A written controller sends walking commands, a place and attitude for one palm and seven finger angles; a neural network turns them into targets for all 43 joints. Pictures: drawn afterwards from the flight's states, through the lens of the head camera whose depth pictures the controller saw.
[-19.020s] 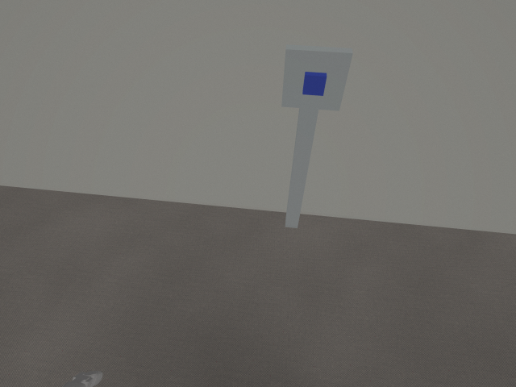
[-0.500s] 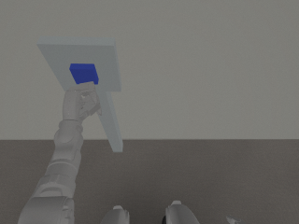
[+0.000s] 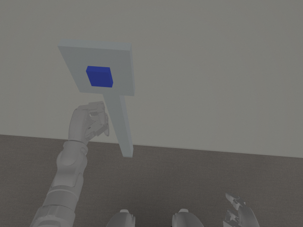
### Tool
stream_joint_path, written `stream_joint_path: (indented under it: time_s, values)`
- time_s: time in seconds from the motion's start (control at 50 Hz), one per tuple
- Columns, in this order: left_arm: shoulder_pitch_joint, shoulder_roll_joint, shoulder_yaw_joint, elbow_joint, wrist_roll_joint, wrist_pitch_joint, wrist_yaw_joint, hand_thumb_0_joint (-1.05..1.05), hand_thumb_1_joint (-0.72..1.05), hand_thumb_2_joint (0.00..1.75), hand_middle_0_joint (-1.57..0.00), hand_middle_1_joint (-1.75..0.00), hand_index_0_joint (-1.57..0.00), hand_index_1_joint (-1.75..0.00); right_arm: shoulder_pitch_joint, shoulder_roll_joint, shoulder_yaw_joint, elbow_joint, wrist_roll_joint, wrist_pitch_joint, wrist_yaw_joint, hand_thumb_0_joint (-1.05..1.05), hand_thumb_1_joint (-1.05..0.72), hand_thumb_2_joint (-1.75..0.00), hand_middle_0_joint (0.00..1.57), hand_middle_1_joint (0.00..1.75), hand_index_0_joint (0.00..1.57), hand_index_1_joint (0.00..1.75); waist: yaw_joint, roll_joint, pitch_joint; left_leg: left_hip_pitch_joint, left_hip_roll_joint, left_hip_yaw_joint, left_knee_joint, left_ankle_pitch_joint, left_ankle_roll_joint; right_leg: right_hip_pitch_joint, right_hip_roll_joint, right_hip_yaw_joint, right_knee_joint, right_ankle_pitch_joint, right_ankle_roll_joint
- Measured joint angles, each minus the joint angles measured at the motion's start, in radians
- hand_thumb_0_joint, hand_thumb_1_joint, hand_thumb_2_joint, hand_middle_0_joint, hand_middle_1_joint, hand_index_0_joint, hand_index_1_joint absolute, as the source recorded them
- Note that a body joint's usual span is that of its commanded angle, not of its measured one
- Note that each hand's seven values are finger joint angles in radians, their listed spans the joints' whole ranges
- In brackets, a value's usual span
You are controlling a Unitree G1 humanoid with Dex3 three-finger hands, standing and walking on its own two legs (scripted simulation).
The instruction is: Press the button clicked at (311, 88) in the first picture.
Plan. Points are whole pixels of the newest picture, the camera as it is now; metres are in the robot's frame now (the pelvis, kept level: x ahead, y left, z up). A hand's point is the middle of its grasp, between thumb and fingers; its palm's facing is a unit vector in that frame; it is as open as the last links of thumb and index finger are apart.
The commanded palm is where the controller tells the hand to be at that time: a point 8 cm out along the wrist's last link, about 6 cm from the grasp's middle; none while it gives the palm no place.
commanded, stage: draw the hand back to the body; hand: left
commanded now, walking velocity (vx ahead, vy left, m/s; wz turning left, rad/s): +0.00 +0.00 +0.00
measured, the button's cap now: (100, 76) +0.50 +0.17 +0.08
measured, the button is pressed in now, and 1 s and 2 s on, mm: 0 0 0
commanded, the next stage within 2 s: step back with the hand held close in 1.46 s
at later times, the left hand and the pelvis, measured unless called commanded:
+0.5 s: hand (71, 140) +0.28 +0.17 +0.13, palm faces -0.05 -1.00 -0.04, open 3.1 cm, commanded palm +0.25 +0.23 +0.14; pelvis +0.01 +0.01 +0.04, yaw +0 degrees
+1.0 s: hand (3, 147) +0.23 +0.23 +0.21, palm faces +0.33 -0.88 -0.34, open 3.1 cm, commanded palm +0.18 +0.28 +0.23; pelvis +0.03 +0.01 +0.07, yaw +0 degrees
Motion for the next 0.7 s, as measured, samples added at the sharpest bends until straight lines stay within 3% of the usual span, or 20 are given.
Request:
stream_joint_path:
  time_s: [0.08,0.24,0.5,0.58,0.7]
  values:
    - [0.019,0.012,0.021,-0.045,-0.013,0.028,-0.013,0.02,0.89,0.9,-1.3,-1.5,-1.3,-1.5,0.015,0.003,0.001,-0.004,0.006,0.006,-0.001,0.01,-0.91,-0.9,0.2,0.3,0.2,0.3,-0.006,0.004,0.008,0.02,0.005,0.007,-0.013,0.005,0.0,0.016,0.006,0.007,-0.013,0.008,0.0]
    - [0.198,0.031,0.034,-0.218,-0.062,0.094,-0.034,0.02,0.9,0.89,-1.3,-1.5,-1.3,-1.5,0.083,-0.005,0.01,-0.022,0.027,0.009,-0.014,0.02,-0.91,-0.9,0.2,0.3,0.2,0.3,-0.005,0.021,0.012,0.157,0.005,0.021,-0.13,0.043,0.004,0.147,0.011,0.019,-0.126,0.048,0.006]
    - [0.418,0.053,0.036,-0.471,-0.101,0.189,-0.076,0.02,0.89,0.9,-1.3,-1.5,-1.3,-1.5,0.054,-0.023,0.017,-0.054,0.041,-0.06,-0.038,0.02,-0.91,-0.9,0.2,0.3,0.2,0.3,0.019,0.029,0.026,0.317,-0.003,0.012,-0.233,0.077,0.008,0.317,0.009,0.009,-0.239,0.082,0.013]
    - [0.493,0.082,0.0,-0.599,0.016,0.272,0.078,0.02,0.89,0.89,-1.3,-1.5,-1.3,-1.5,0.029,-0.005,0.019,-0.055,0.029,-0.065,-0.064,0.02,-0.91,-0.9,0.2,0.3,0.2,0.3,0.041,0.025,0.043,0.4,-0.007,0.021,-0.301,0.1,0.009,0.395,0.008,0.017,-0.298,0.102,0.016]
    - [0.58,0.084,-0.022,-0.715,0.089,0.358,0.211,0.02,0.89,0.89,-1.3,-1.5,-1.3,-1.5,0.004,0.009,0.038,-0.039,0.012,-0.067,-0.083,0.02,-0.91,-0.9,0.2,0.3,0.2,0.3,0.064,0.032,0.076,0.535,-0.016,0.02,-0.428,0.149,0.014,0.532,0.005,0.015,-0.423,0.149,0.021]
